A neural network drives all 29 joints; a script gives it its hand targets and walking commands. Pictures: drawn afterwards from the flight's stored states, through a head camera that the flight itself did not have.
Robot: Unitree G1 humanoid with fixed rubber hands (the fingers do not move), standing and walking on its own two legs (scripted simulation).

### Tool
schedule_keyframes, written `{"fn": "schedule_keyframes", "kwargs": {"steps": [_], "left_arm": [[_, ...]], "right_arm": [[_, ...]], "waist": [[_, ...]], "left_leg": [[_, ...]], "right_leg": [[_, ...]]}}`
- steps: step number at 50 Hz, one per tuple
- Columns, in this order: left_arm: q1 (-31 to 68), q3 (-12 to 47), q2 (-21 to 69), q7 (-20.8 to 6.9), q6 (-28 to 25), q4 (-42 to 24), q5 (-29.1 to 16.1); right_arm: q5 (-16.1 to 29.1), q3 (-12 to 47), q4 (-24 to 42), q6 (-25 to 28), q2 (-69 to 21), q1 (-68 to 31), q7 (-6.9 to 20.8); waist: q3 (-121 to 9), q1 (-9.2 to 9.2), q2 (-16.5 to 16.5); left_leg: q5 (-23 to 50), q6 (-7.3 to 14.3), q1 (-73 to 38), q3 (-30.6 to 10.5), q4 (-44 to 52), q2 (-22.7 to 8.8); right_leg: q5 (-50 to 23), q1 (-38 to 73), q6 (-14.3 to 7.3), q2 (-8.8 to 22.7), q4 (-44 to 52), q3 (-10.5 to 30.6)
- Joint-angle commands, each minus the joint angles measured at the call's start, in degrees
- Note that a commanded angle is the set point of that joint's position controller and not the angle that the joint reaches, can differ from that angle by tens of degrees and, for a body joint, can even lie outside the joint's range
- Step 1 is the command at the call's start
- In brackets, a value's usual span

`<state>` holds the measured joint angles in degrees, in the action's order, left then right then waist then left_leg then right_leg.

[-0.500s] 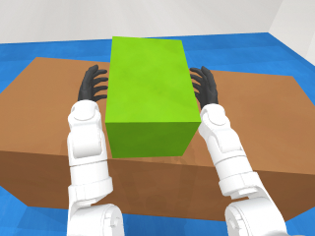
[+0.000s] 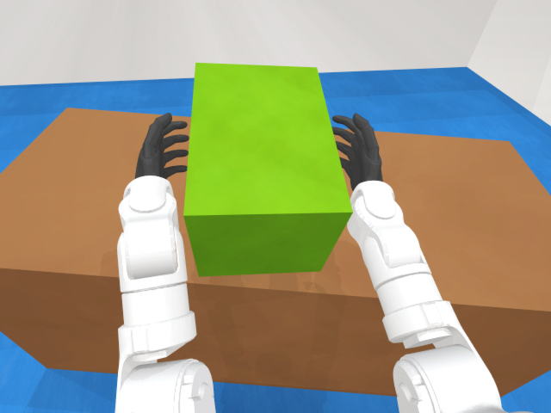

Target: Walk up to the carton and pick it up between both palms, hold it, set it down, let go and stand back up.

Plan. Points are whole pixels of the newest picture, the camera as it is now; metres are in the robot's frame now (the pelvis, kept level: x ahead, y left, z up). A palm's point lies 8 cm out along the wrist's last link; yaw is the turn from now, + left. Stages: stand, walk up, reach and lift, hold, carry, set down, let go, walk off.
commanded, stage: hold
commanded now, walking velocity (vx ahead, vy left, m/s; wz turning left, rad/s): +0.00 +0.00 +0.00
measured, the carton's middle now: (259, 169) +0.41 +0.01 +0.15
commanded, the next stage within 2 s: none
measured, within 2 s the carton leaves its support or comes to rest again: neither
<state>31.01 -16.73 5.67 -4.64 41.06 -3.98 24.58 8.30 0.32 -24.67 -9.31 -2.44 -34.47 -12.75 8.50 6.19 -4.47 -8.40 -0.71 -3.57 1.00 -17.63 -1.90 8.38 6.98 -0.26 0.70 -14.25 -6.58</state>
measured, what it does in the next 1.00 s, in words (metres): stands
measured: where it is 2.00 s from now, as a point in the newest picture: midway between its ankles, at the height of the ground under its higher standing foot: outside the picture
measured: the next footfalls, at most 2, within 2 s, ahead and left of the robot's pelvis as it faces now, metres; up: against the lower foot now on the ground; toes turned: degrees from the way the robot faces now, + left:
none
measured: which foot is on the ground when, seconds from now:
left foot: down 0.00-1.00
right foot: down 0.00-1.00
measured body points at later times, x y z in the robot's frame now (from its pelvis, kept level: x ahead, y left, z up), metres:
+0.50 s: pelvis +0.00 +0.00 +0.00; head -0.03 +0.04 +0.45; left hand +0.37 +0.15 +0.18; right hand +0.37 -0.13 +0.18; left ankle +0.03 +0.12 -0.75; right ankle +0.01 -0.11 -0.75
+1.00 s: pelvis +0.00 +0.00 +0.00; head -0.02 +0.03 +0.45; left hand +0.37 +0.15 +0.18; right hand +0.37 -0.13 +0.17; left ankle +0.03 +0.12 -0.75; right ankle +0.01 -0.11 -0.75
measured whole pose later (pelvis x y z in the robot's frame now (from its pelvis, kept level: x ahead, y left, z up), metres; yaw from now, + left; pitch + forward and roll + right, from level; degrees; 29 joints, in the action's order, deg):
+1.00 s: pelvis +0.00 +0.00 +0.00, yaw +0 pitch -12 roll +0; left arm 32.8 -17.9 5.8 -4.8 41.3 -1.6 25.4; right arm 5.8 -1.6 -28.2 -8.2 -3.3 -36.0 -11.9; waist 9.7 4.6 -4.9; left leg -7.3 -0.6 -2.8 1.7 -16.3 -1.7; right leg 8.1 5.4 -0.4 0.9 -14.4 -6.3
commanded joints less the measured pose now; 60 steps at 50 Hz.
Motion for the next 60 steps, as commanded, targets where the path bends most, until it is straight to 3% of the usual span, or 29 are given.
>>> {"fn": "schedule_keyframes", "kwargs": {"steps": [1,4,5,7,11,16,21,22,25,28,29,32,33,35,38,40,42,43,46,51,54,55,57,60], "left_arm": [[28.0,18.9,20.5,-8.5,-0.3,1.9,-5.4],[31.3,19.1,21.8,-8.4,-1.1,1.9,-5.9],[30.9,20.7,23.1,-8.3,-1.4,1.1,-6.5],[33.2,22.5,23.7,-7.9,-2.4,-0.5,-7.6],[34.4,27.2,25.1,-6.3,-3.6,-1.9,-9.5],[30.4,22.5,23.2,-7.2,-2.1,4.2,-6.3],[30.3,22.5,23.7,-7.9,-2.0,0.6,-6.6],[29.7,23.1,23.9,-7.8,-2.3,0.1,-7.2],[28.4,24.9,23.9,-7.6,-2.5,-2.5,-7.9],[28.6,26.9,23.6,-7.3,-2.8,-4.9,-9.1],[27.5,25.8,22.9,-7.3,-2.6,-3.0,-8.3],[27.8,24.1,22.5,-7.3,-1.8,-2.2,-7.6],[27.5,23.9,22.6,-7.3,-1.5,-1.8,-7.4],[28.6,23.7,22.6,-7.4,-1.6,-2.9,-7.5],[28.9,21.4,21.9,-7.6,-1.1,0.8,-5.7],[29.8,23.2,23.4,-7.7,-1.3,-1.3,-6.8],[30.8,22.7,23.2,-7.8,-1.7,0.8,-7.1],[32.4,24.4,24.7,-7.4,-2.2,-1.7,-7.7],[31.5,23.9,24.3,-7.1,-2.9,0.3,-8.0],[29.7,27.5,25.0,-6.4,-3.9,-4.1,-10.1],[26.1,24.7,22.3,-7.0,-2.6,-1.5,-8.5],[24.6,24.3,22.6,-7.4,-2.2,-1.8,-7.7],[25.4,21.8,20.6,-8.4,-1.2,-1.3,-6.2],[26.8,20.4,20.4,-9.2,-0.1,0.0,-5.4]], "right_arm": [[0.6,18.8,8.4,1.1,-23.3,-32.1,5.3],[-0.8,18.2,8.6,2.2,-24.9,-35.1,6.1],[-0.7,18.3,10.1,2.8,-25.0,-35.3,6.2],[-0.7,18.6,10.6,4.0,-25.8,-37.2,6.2],[0.1,19.1,10.9,4.7,-25.7,-37.6,6.4],[-2.9,15.5,5.0,3.2,-22.8,-33.7,6.5],[-1.2,16.8,7.3,4.0,-24.0,-33.8,6.3],[-0.5,17.2,8.2,4.4,-23.7,-34.2,6.1],[1.4,20.8,11.9,4.3,-24.3,-34.2,5.4],[2.5,22.4,13.7,4.3,-25.0,-33.1,4.8],[2.5,21.9,13.0,3.9,-23.6,-33.7,4.6],[1.7,20.5,11.0,2.6,-23.1,-31.8,4.9],[1.6,20.2,10.9,2.5,-23.3,-31.4,5.1],[1.6,20.7,11.9,2.5,-23.3,-31.8,5.3],[0.8,18.9,8.1,1.8,-22.8,-32.6,5.8],[-0.2,18.0,9.6,2.7,-23.3,-32.8,5.9],[-0.5,17.8,8.8,3.0,-23.4,-34.5,6.2],[-0.7,18.0,9.7,3.4,-24.2,-34.7,6.4],[-1.3,17.8,9.3,4.0,-24.8,-35.4,6.4],[1.5,21.6,13.6,5.0,-25.2,-34.4,5.6],[1.6,21.8,12.0,3.6,-24.3,-31.3,4.7],[1.3,21.4,11.6,3.1,-23.3,-29.7,4.5],[0.6,19.9,7.6,1.6,-22.8,-27.8,4.4],[0.6,18.9,7.5,1.0,-21.4,-29.1,4.8]], "waist": [[-12.2,-1.69,4.0],[-13.5,-2.68,3.0],[-16.2,-1.48,3.5],[-18.7,-1.6,4.3],[-23.6,-0.02,6.4],[-15.4,0.52,4.4],[-18.6,0.45,4.7],[-20.2,0.55,6.2],[-21.9,-0.31,4.5],[-23.0,0.57,4.9],[-20.9,-0.23,4.6],[-16.8,-0.3,3.8],[-16.5,0.6,4.8],[-17.3,-0.97,4.7],[-13.2,-1.14,5.0],[-16.3,-0.5,4.9],[-15.6,-0.58,5.2],[-18.9,0.08,5.2],[-19.7,-0.32,3.8],[-26.2,-0.39,4.6],[-21.8,-0.52,3.9],[-19.9,0.22,3.4],[-14.5,0.11,4.1],[-11.3,0.0,4.7]], "left_leg": [[4.5,1.4,-0.5,4.1,4.4,2.8],[3.2,2.1,0.3,4.8,5.3,2.6],[5.1,1.8,-0.9,4.3,4.6,2.8],[7.5,1.3,-2.2,4.1,3.3,2.9],[11.4,-0.1,-5.0,3.4,1.1,3.3],[2.8,1.1,-1.1,3.8,4.1,3.1],[7.7,0.7,-2.8,4.0,2.9,3.3],[10.8,0.1,-4.3,3.8,1.7,3.4],[17.8,0.0,-5.6,3.2,0.0,3.8],[19.4,-0.7,-6.7,2.8,-0.7,3.8],[18.1,-0.4,-5.8,2.6,-0.2,3.6],[11.9,0.5,-3.7,2.8,2.0,3.2],[11.1,0.3,-3.9,2.6,2.0,3.0],[11.5,0.4,-3.5,3.6,2.4,2.9],[6.2,1.0,-1.2,3.8,4.0,2.9],[6.9,0.8,-2.5,4.0,4.3,2.8],[6.3,0.8,-1.8,4.0,4.2,2.8],[7.2,0.7,-2.8,3.8,3.6,2.8],[7.7,0.9,-3.4,3.5,3.0,3.0],[17.2,-0.3,-6.3,3.1,-0.2,3.7],[16.5,0.3,-5.4,3.4,0.2,4.0],[16.3,0.1,-5.5,3.4,0.6,4.0],[11.2,0.5,-3.6,3.7,2.3,3.8],[8.4,0.4,-2.2,4.2,3.8,3.1]], "right_leg": [[-4.9,1.6,2.4,-2.1,1.8,-1.0],[-2.1,0.7,2.0,-2.4,1.6,-1.0],[-3.8,1.6,2.0,-2.6,1.6,-1.5],[-4.9,1.9,1.9,-2.8,1.1,-1.3],[-6.7,0.4,1.7,-2.8,0.4,-2.0],[-0.5,-0.4,1.9,-2.4,2.0,-1.4],[-6.8,1.8,2.4,-2.2,0.9,-1.8],[-9.4,2.3,2.0,-2.5,0.5,-1.5],[-16.7,4.5,2.5,-2.8,-0.1,-1.6],[-18.6,4.8,2.6,-2.6,-0.5,-1.5],[-17.3,3.8,2.5,-2.6,-0.2,-1.5],[-10.3,2.3,2.4,-2.7,1.4,-1.5],[-10.2,1.6,2.2,-2.2,1.9,-1.5],[-9.7,2.1,2.1,-2.8,1.3,-1.5],[-4.8,1.2,2.0,-2.2,2.0,-1.0],[-4.7,1.7,1.7,-2.7,1.6,-1.0],[-3.8,1.1,1.6,-2.6,1.7,-1.1],[-4.2,1.3,1.4,-2.8,1.6,-1.4],[-4.7,1.2,1.6,-2.5,1.4,-1.0],[-15.1,3.5,2.3,-2.8,-0.2,-1.3],[-17.8,3.9,3.1,-2.3,0.2,-1.0],[-17.5,4.3,3.3,-2.6,0.6,-1.6],[-13.4,3.3,2.9,-2.0,1.3,-1.0],[-9.6,2.2,2.5,-2.2,1.8,-1.3]]}}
